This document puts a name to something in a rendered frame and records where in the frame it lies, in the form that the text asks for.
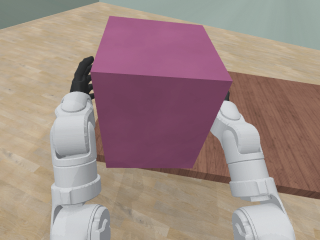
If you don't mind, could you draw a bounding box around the table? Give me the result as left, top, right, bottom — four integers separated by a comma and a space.
94, 71, 320, 200

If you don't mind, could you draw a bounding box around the robot left hand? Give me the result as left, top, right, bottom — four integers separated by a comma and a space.
69, 56, 95, 100

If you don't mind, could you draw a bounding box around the robot right hand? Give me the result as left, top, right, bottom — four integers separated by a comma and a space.
224, 91, 230, 101

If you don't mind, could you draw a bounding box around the left robot forearm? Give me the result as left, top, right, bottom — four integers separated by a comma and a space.
49, 91, 102, 240

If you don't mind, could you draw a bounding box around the carton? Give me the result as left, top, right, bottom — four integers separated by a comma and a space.
90, 16, 233, 169

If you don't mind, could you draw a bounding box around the right robot forearm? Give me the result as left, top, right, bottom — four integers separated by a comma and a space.
210, 100, 296, 240

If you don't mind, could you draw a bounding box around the robot right upper arm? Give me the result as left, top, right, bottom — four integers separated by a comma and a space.
232, 203, 295, 240

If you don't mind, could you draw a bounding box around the robot left upper arm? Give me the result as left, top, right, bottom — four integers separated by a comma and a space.
50, 204, 111, 240

